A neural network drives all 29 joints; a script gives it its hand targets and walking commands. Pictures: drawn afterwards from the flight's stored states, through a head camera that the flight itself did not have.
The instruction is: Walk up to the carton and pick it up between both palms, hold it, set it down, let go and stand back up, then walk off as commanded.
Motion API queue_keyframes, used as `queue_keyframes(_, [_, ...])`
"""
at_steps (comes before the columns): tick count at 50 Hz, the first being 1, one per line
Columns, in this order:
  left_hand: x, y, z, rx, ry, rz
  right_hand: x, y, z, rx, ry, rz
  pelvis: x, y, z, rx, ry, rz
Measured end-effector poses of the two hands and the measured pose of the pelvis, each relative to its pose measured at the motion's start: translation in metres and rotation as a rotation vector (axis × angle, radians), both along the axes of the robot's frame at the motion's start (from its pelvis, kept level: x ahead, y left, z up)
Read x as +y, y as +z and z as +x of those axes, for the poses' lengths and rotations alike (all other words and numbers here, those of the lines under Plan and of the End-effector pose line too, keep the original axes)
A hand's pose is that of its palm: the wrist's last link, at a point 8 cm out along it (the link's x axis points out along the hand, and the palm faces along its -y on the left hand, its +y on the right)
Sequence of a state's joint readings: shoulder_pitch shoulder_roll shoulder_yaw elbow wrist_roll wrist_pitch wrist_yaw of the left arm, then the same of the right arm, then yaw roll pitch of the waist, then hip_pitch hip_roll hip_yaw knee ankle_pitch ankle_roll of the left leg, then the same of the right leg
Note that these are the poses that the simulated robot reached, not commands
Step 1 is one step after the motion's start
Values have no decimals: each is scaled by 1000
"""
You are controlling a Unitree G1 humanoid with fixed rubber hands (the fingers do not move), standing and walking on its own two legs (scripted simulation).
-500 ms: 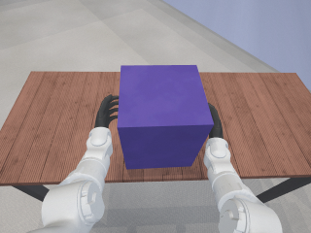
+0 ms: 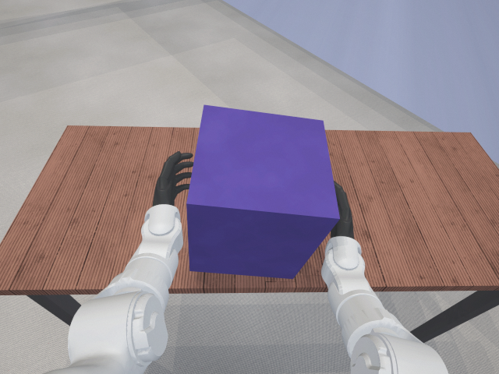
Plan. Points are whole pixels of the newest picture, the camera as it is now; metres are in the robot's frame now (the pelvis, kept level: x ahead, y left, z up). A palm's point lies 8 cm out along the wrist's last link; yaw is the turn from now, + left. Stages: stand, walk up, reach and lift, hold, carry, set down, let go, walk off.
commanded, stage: reach and lift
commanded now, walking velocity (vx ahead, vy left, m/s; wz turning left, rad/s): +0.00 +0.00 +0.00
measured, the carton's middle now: (252, 200) +0.44 -0.02 +0.02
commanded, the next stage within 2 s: none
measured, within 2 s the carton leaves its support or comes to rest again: neither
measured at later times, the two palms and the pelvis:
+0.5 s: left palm (155, 178) +0.42 +0.14 +0.11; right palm (341, 204) +0.37 -0.15 +0.09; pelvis +0.00 +0.00 +0.00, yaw +0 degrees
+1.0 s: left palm (129, 162) +0.39 +0.16 +0.17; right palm (341, 178) +0.37 -0.13 +0.15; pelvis -0.01 +0.00 +0.00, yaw +0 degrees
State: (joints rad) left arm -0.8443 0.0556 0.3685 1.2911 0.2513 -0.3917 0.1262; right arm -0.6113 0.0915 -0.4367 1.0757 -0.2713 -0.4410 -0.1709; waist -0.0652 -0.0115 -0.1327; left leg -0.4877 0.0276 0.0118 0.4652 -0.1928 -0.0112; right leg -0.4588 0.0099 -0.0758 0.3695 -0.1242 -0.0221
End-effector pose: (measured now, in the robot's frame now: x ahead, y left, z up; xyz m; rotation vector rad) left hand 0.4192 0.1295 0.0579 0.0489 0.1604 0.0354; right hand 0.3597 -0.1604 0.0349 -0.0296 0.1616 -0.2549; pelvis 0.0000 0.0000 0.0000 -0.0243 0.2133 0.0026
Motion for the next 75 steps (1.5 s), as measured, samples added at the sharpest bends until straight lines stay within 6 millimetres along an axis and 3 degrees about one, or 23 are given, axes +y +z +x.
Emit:
queue_keyframes(11, [2, 2, -1, 28, 31, -12, 3, 9, 7, 39, -3, 22, 0, 0, 0, 0, 0, 0])
queue_keyframes(21, [3, 45, 3, -43, 34, 0, 4, 49, 14, -29, -17, 72, 0, 1, 1, -5, -1, -1])
queue_keyframes(34, [18, 84, -13, 10, 64, 15, 18, 80, 5, 20, 14, 86, 2, 3, -7, -88, 2, -5])
queue_keyframes(41, [27, 86, -21, 91, 70, 33, 24, 95, 5, 38, 32, 69, 3, 4, -10, -134, 5, -4])
queue_keyframes(49, [28, 112, -24, 47, 107, 61, 27, 116, 10, -18, 44, 104, 2, 4, -9, -146, 5, -3])
queue_keyframes(55, [33, 111, -29, 102, 115, 69, 30, 119, 10, 8, 59, 114, 1, 5, -9, -182, 7, -1])
queue_keyframes(64, [35, 134, -37, 44, 133, 74, 33, 137, 6, -49, 65, 132, 0, 5, -11, -203, 7, -1])
queue_keyframes(75, [34, 129, -43, 87, 132, 92, 31, 133, 3, -20, 77, 109, 0, 5, -15, -230, 8, 0])
